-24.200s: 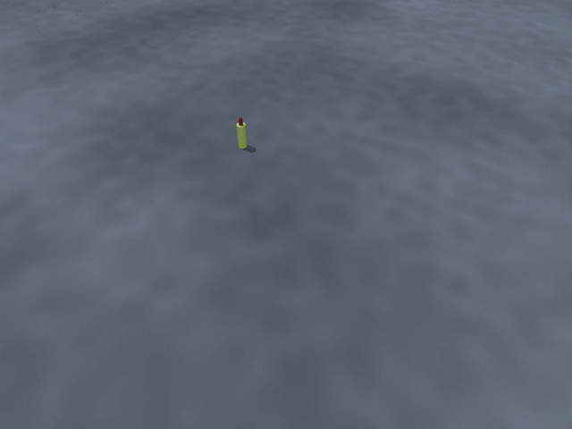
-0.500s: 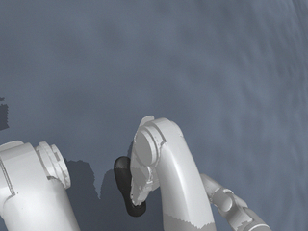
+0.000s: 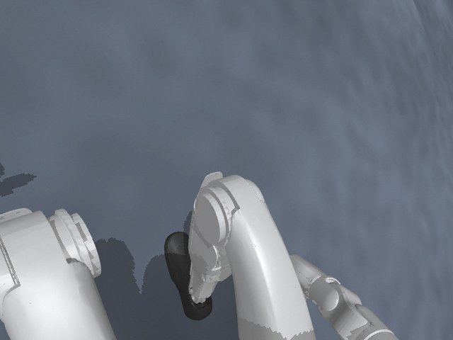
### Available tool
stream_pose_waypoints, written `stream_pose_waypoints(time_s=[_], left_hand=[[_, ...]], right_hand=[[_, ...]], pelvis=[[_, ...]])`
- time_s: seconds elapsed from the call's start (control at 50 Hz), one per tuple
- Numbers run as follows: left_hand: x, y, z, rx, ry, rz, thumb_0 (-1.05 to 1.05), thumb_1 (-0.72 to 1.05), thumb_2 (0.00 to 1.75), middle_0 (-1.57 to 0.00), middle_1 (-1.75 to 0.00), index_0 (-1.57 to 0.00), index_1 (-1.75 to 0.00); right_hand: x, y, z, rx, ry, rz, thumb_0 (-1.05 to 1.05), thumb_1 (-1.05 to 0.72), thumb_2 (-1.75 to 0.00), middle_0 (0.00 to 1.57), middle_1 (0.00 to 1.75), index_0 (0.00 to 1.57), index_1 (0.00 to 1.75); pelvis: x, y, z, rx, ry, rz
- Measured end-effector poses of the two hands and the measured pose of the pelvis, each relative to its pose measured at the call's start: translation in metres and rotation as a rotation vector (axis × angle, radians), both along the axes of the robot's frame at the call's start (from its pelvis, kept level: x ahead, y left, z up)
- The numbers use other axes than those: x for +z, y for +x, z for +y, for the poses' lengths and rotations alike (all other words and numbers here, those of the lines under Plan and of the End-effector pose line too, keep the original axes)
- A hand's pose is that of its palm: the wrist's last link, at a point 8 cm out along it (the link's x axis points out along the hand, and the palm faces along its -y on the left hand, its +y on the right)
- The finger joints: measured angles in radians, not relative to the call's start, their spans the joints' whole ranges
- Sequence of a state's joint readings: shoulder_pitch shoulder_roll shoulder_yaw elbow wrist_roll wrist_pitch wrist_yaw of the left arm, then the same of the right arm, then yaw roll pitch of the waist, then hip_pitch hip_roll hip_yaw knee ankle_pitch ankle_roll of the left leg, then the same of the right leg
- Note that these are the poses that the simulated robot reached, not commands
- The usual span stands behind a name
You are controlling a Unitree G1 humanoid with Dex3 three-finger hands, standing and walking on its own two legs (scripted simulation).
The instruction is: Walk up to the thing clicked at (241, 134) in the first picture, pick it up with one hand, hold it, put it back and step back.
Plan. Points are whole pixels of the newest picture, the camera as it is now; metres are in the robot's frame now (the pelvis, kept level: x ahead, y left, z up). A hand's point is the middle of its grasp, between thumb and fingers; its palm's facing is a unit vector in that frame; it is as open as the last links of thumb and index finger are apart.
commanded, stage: withdraw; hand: left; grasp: from the side
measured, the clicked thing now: out of the picture +0.43 +0.31 -0.20
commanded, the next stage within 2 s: rise in 0.38 s
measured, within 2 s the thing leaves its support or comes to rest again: neither
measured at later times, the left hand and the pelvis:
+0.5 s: hand out of the picture +0.42 +0.37 -0.09, palm faces +0.39 -0.92 -0.05, open 17.3 cm; pelvis +0.00 +0.00 +0.01, yaw +2 degrees
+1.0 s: hand out of the picture +0.29 +0.40 +0.04, palm faces +0.37 -0.79 -0.49, open 17.3 cm; pelvis +0.01 -0.01 +0.12, yaw +10 degrees
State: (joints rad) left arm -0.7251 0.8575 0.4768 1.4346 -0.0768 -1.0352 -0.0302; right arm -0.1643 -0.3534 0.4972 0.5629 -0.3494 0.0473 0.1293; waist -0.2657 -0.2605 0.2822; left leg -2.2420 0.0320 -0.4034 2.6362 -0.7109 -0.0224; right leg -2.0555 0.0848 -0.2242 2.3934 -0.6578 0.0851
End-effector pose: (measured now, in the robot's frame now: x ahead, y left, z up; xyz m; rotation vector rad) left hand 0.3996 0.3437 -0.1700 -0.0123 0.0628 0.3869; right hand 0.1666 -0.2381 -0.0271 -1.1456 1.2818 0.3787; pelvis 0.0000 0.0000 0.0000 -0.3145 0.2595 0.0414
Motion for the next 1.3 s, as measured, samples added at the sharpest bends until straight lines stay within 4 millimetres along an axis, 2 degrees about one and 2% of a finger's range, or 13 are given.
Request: stream_pose_waypoints(time_s=[0.16, 0.28, 0.42, 0.54, 0.62, 0.68, 0.82, 0.9, 0.96, 1.04, 1.12, 1.3], left_hand=[[-0.001, -0.003, 0.000, 0.010, -0.008, -0.010, 0.00, -0.35, 0.13, -0.28, -0.16, -0.27, -0.15], [0.012, -0.001, 0.016, 0.038, 0.013, -0.064, -0.01, -0.41, 0.06, -0.14, -0.06, -0.14, -0.05], [0.058, -0.005, 0.054, 0.028, 0.075, -0.096, -0.01, -0.46, 0.04, -0.08, -0.02, -0.08, -0.01], [0.089, -0.023, 0.077, 0.005, 0.089, -0.025, -0.01, -0.50, 0.03, -0.06, -0.01, -0.06, -0.01], [0.100, -0.044, 0.087, -0.007, 0.129, 0.130, -0.01, -0.51, 0.04, -0.06, -0.03, -0.06, -0.02], [0.117, -0.061, 0.097, 0.018, 0.166, 0.217, -0.01, -0.52, 0.06, -0.07, -0.05, -0.07, -0.04], [0.182, -0.102, 0.127, 0.148, 0.278, 0.372, -0.01, -0.52, 0.07, -0.07, -0.06, -0.07, -0.06], [0.214, -0.125, 0.122, 0.180, 0.311, 0.458, -0.01, -0.51, 0.08, -0.07, -0.06, -0.07, -0.06], [0.233, -0.139, 0.103, 0.165, 0.312, 0.520, -0.01, -0.51, 0.08, -0.07, -0.06, -0.06, -0.06], [0.261, -0.155, 0.071, 0.137, 0.291, 0.574, -0.01, -0.51, 0.08, -0.07, -0.07, -0.07, -0.06], [0.297, -0.169, 0.047, 0.140, 0.259, 0.610, -0.01, -0.50, 0.09, -0.07, -0.07, -0.07, -0.06], [0.378, -0.190, 0.021, 0.199, 0.179, 0.693, -0.01, -0.52, 0.07, -0.07, -0.06, -0.07, -0.06]], right_hand=[[0.001, -0.001, -0.001, 0.004, -0.005, 0.003, 0.00, -0.90, -0.90, 0.21, 0.30, 0.20, 0.30], [0.000, -0.001, -0.003, -0.017, -0.011, -0.005, 0.00, -0.90, -0.90, 0.21, 0.30, 0.20, 0.30], [0.000, 0.000, -0.006, -0.099, 0.023, -0.049, 0.00, -0.90, -0.90, 0.21, 0.30, 0.20, 0.30], [-0.002, 0.006, -0.007, -0.176, 0.094, -0.109, 0.00, -0.89, -0.90, 0.21, 0.30, 0.20, 0.30], [-0.005, 0.009, -0.005, -0.276, 0.142, -0.136, 0.00, -0.90, -0.90, 0.21, 0.30, 0.20, 0.30], [-0.006, 0.011, -0.002, -0.334, 0.182, -0.137, 0.00, -0.91, -0.90, 0.21, 0.30, 0.20, 0.30], [-0.004, 0.018, 0.003, -0.438, 0.273, -0.151, 0.00, -0.91, -0.90, 0.21, 0.30, 0.20, 0.30], [0.004, 0.027, 0.006, -0.484, 0.326, -0.165, 0.00, -0.90, -0.90, 0.21, 0.30, 0.20, 0.30], [0.017, 0.036, 0.009, -0.506, 0.365, -0.180, 0.00, -0.90, -0.90, 0.21, 0.30, 0.20, 0.30], [0.049, 0.053, 0.016, -0.519, 0.408, -0.217, 0.00, -0.90, -0.90, 0.21, 0.30, 0.20, 0.30], [0.092, 0.072, 0.021, -0.518, 0.439, -0.276, 0.00, -0.90, -0.90, 0.21, 0.30, 0.20, 0.30], [0.196, 0.114, 0.028, -0.489, 0.497, -0.445, 0.00, -0.90, -0.90, 0.21, 0.30, 0.20, 0.30]], pelvis=[[0.000, -0.001, -0.001, -0.002, 0.001, -0.002], [0.000, 0.000, -0.001, 0.000, 0.005, 0.002], [0.006, 0.002, -0.003, 0.013, 0.021, 0.047], [0.013, 0.003, -0.003, 0.025, 0.036, 0.093], [0.022, 0.002, -0.005, 0.036, 0.057, 0.134], [0.032, 0.003, -0.007, 0.050, 0.072, 0.171], [0.058, 0.004, -0.010, 0.079, 0.105, 0.249], [0.080, 0.005, -0.012, 0.091, 0.126, 0.288], [0.102, 0.006, -0.013, 0.097, 0.140, 0.310], [0.138, 0.010, -0.016, 0.106, 0.156, 0.328], [0.179, 0.018, -0.019, 0.121, 0.170, 0.326], [0.265, 0.044, -0.017, 0.158, 0.196, 0.271]])
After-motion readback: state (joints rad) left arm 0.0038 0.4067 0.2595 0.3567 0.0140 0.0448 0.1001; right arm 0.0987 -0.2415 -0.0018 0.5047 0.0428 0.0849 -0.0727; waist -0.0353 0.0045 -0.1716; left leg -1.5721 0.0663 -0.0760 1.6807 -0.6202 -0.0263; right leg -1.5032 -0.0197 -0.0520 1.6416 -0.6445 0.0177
